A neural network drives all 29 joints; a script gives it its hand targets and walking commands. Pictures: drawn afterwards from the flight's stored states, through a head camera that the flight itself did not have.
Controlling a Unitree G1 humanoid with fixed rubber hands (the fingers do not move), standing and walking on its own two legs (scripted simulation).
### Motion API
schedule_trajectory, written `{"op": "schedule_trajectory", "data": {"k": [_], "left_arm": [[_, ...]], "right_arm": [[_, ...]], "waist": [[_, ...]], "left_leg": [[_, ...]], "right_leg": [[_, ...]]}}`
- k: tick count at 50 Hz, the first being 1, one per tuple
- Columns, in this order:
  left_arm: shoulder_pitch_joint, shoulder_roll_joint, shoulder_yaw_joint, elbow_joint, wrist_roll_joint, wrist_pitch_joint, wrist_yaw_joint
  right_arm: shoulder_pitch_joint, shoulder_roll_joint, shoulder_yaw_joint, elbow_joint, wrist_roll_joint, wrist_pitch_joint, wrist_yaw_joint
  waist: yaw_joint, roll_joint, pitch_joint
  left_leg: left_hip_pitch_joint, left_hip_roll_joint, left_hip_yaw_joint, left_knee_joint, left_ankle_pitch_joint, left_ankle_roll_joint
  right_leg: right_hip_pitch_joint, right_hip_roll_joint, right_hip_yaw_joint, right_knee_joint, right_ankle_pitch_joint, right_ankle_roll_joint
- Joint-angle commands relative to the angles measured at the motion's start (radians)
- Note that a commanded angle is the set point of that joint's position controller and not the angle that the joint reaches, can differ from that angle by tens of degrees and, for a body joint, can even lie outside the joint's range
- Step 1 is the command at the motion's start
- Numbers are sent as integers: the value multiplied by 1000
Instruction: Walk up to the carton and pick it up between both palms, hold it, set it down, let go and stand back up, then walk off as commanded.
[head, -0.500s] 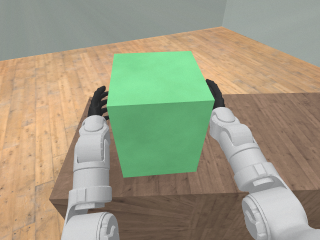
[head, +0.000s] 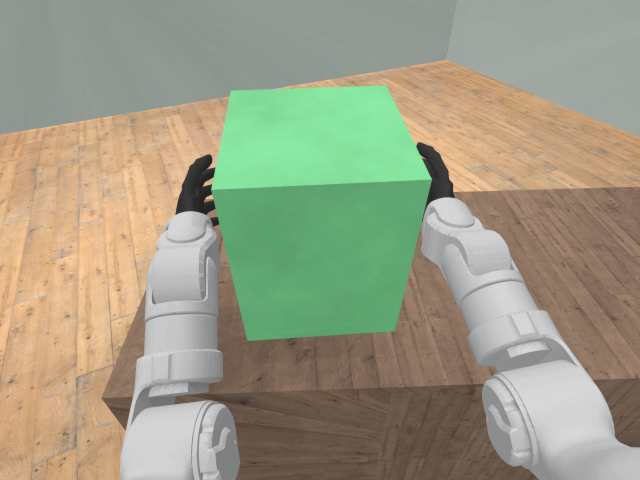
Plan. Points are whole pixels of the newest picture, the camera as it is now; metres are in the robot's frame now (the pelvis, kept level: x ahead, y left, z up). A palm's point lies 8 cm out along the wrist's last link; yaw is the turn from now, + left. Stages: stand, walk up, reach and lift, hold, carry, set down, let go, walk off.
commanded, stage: reach and lift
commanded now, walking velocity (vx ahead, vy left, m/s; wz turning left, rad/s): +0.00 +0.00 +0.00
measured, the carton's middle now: (315, 215) +0.41 -0.01 +0.17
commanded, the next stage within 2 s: hold in 0.24 s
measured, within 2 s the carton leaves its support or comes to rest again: neither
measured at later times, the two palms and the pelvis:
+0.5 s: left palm (185, 215) +0.37 +0.15 +0.21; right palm (430, 194) +0.37 -0.14 +0.21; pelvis +0.00 +0.00 +0.00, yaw +0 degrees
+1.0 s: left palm (182, 208) +0.36 +0.15 +0.22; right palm (436, 185) +0.37 -0.14 +0.23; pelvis +0.00 +0.00 +0.00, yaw +0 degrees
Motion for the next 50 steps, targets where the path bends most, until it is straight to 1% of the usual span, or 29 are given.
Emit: {"op": "schedule_trajectory", "data": {"k": [1, 2, 4, 7, 8, 12, 14, 15, 16, 17, 18, 19, 21, 22, 23, 24, 27, 28, 30, 32, 34, 36, 37, 38, 39, 40, 43, 44, 50], "left_arm": [[-811, -606, -495, -160, -152, -74, -158], [-799, -596, -473, -94, -132, -59, -159], [-866, -619, -498, -223, -162, -76, -159], [-919, -626, -514, -182, -174, -77, -151], [-926, -637, -525, -244, -183, -85, -143], [-872, -609, -531, -216, -180, -65, -141], [-866, -622, -521, -188, -170, -55, -152], [-878, -628, -521, -203, -174, -53, -152], [-913, -632, -562, -266, -196, -60, -144], [-872, -629, -548, -219, -186, -51, -142], [-888, -611, -534, -212, -186, -49, -141], [-888, -626, -532, -238, -185, -51, -140], [-927, -627, -551, -261, -204, -52, -138], [-901, -617, -524, -215, -191, -40, -138], [-903, -610, -519, -269, -187, -40, -136], [-911, -602, -524, -253, -196, -35, -141], [-896, -601, -507, -256, -180, -15, -143], [-878, -598, -513, -244, -170, -14, -147], [-921, -626, -557, -287, -204, -13, -143], [-890, -617, -543, -266, -195, 0, -143], [-880, -630, -549, -308, -201, 9, -137], [-900, -597, -507, -273, -178, 12, -144], [-909, -589, -508, -273, -183, 14, -144], [-903, -595, -504, -277, -172, 14, -145], [-909, -599, -493, -218, -172, 21, -150], [-931, -616, -527, -276, -191, 13, -147], [-943, -607, -541, -315, -209, 10, -141], [-926, -590, -522, -255, -189, 19, -144], [-952, -579, -491, -236, -185, 19, -156]], "right_arm": [[-871, 715, 376, -407, 103, -67, 100], [-854, 690, 357, -346, 97, -46, 92], [-854, 729, 374, -374, 126, -49, 96], [-909, 724, 355, -365, 128, -47, 100], [-882, 736, 360, -372, 133, -49, 103], [-858, 704, 377, -384, 153, -28, 87], [-866, 699, 345, -362, 141, -24, 88], [-890, 709, 348, -386, 154, -25, 92], [-885, 718, 366, -418, 169, -27, 98], [-898, 687, 369, -428, 168, -28, 95], [-899, 702, 353, -422, 166, -20, 92], [-886, 707, 379, -420, 170, -15, 91], [-894, 723, 380, -423, 176, -1, 90], [-871, 706, 360, -385, 170, 11, 89], [-865, 723, 388, -413, 183, 12, 90], [-865, 716, 370, -389, 178, 21, 86], [-885, 708, 381, -428, 190, 23, 85], [-861, 698, 372, -401, 181, 31, 85], [-874, 690, 363, -418, 193, 32, 84], [-900, 691, 380, -457, 200, 34, 82], [-895, 694, 393, -489, 223, 41, 82], [-892, 699, 379, -451, 210, 57, 82], [-868, 704, 373, -420, 208, 62, 79], [-887, 714, 384, -440, 199, 61, 80], [-901, 697, 360, -416, 192, 67, 83], [-927, 731, 387, -478, 201, 55, 85], [-893, 726, 395, -459, 221, 70, 78], [-898, 720, 384, -414, 210, 79, 75], [-936, 734, 373, -417, 210, 85, 76]], "waist": [[8, 4, -479], [-2, -3, -389], [1, 43, -467], [-15, 48, -490], [-1, 66, -529], [-15, 49, -499], [-37, 62, -436], [-17, 84, -445], [-34, 78, -518], [-17, 90, -483], [-24, 70, -480], [-5, 62, -504], [-25, 61, -533], [-12, 44, -453], [0, 37, -497], [-18, 38, -478], [6, 59, -498], [-7, 37, -461], [-27, 74, -494], [-18, 52, -516], [-13, 74, -515], [5, 49, -460], [-16, 67, -468], [9, 35, -481], [3, 56, -435], [3, 30, -514], [-7, 54, -550], [-11, 55, -465], [-4, 33, -485]], "left_leg": [[153, -89, 17, -16, 227, -9], [145, -96, 24, -28, 198, -13], [168, -92, 24, -14, 221, -14], [182, -83, 16, -10, 210, -25], [204, -78, 15, -3, 261, -31], [201, -85, 15, 6, 297, -38], [196, -83, 13, -10, 251, -33], [187, -81, 16, -4, 255, -31], [201, -81, 8, 2, 285, -43], [186, -82, 13, 5, 274, -42], [190, -83, 7, 1, 269, -35], [190, -82, 5, 2, 273, -32], [198, -80, 6, 4, 258, -39], [171, -76, 5, -8, 240, -33], [184, -81, 8, 3, 282, -36], [184, -84, 10, -6, 262, -30], [188, -86, 14, 3, 296, -36], [166, -85, 10, -6, 272, -33], [194, -83, 9, 3, 293, -46], [193, -84, 4, 3, 302, -39], [210, -82, 4, 20, 347, -47], [167, -86, 16, -5, 260, -29], [159, -85, 18, -6, 250, -32], [152, -83, 15, -13, 227, -26], [129, -83, 19, -26, 158, -24], [160, -82, 14, -14, 226, -22], [182, -82, 9, 15, 299, -39], [161, -87, 16, -1, 256, -32], [133, -92, 14, -8, 204, -17]], "right_leg": [[103, 63, 8, -18, 252, 61], [90, 61, 4, -33, 227, 68], [99, 65, 9, -15, 227, 61], [70, 69, -3, -23, 187, 55], [73, 74, -2, -17, 209, 50], [92, 73, -5, -11, 281, 59], [56, 76, -6, -28, 203, 50], [54, 72, 0, -25, 183, 50], [79, 81, -5, -15, 224, 51], [64, 76, -7, -15, 211, 48], [83, 76, -2, -22, 224, 53], [73, 77, 3, -18, 222, 54], [71, 82, -3, -16, 209, 55], [49, 76, 2, -24, 182, 56], [74, 83, 3, -14, 216, 59], [64, 75, 9, -21, 210, 61], [84, 80, 7, -12, 247, 59], [90, 84, 3, -17, 234, 61], [68, 87, 0, -18, 219, 56], [81, 89, -3, -13, 240, 57], [88, 90, 2, -8, 279, 53], [78, 83, 8, -22, 212, 64], [73, 78, 8, -20, 203, 59], [76, 84, 12, -19, 175, 59], [41, 75, 9, -27, 122, 59], [79, 87, 3, -18, 174, 60], [93, 87, 8, -3, 250, 62], [76, 79, 10, -14, 213, 63], [83, 75, 11, -17, 186, 68]]}}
